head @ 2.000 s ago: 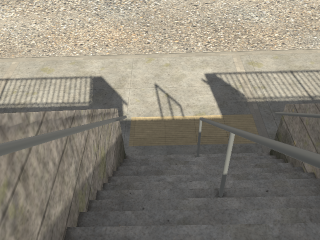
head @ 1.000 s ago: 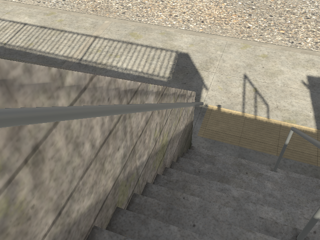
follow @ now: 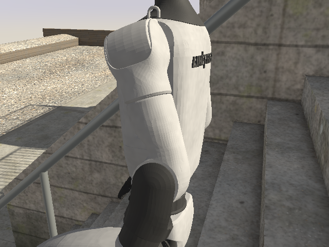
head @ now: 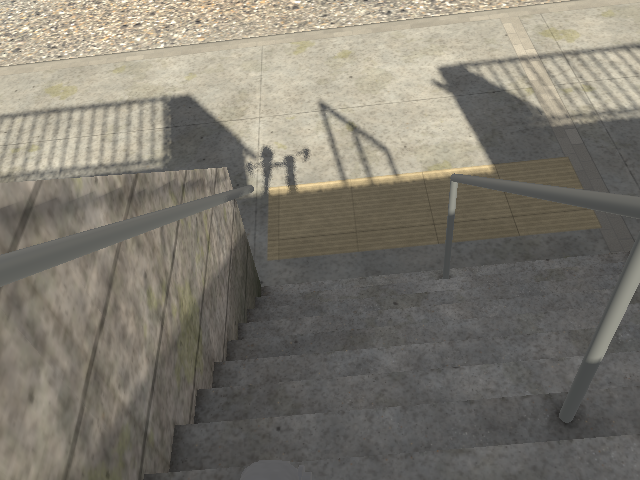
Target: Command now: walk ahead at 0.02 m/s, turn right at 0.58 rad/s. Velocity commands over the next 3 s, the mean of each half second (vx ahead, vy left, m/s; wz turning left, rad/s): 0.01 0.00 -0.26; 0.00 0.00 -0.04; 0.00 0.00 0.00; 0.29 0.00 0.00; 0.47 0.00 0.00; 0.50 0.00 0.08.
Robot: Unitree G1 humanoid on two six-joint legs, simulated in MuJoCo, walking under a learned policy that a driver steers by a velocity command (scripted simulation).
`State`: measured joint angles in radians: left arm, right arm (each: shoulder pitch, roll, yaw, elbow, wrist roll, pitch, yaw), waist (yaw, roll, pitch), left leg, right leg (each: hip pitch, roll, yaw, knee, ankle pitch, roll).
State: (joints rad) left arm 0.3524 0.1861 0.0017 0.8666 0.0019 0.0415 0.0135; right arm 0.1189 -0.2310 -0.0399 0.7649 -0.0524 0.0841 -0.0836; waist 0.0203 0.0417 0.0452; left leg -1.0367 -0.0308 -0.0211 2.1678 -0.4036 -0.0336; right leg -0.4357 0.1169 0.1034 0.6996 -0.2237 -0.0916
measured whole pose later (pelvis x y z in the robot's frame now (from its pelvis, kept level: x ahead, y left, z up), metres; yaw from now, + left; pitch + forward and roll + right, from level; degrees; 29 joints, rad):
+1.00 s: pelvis +0.10 +0.12 +0.02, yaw -6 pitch +0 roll +1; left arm 0.17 0.20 -0.03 0.85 0.00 0.05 0.01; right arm 0.47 -0.14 0.04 0.88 0.03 -0.02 0.01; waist -0.07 -0.03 0.00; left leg -0.14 -0.09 -0.05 0.46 -0.32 0.06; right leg -0.23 -0.03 0.15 0.50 -0.28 0.07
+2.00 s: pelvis +0.19 +0.06 -0.02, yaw -5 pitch +1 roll -1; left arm 0.27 0.23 0.06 1.03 0.00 -0.06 0.01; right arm 0.49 -0.26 -0.06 1.05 -0.04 -0.03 -0.03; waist -0.03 0.04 -0.05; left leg -0.27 -0.03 -0.10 1.02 -0.65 0.07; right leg -0.24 0.06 0.03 0.82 -0.60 -0.03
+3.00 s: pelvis +0.59 -0.02 -0.43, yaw -3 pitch -2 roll +1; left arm 0.55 0.19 0.00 1.10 0.02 -0.07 -0.01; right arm 0.27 -0.21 -0.04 0.99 -0.06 0.01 -0.02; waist 0.00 0.01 -0.01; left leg -0.87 -0.04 -0.12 1.44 -0.02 0.04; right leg -0.34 -0.03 -0.14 0.90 -0.53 -0.07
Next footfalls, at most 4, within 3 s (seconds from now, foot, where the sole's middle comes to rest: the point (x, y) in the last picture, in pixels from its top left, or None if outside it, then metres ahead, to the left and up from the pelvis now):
0.58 left None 0.10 0.20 -0.75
2.28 left None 0.36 0.11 -0.96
2.78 right None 0.61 -0.10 -1.16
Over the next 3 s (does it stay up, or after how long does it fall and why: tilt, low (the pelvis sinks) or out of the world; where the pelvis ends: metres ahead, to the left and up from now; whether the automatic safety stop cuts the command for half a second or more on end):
stays up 0.59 -0.02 -0.43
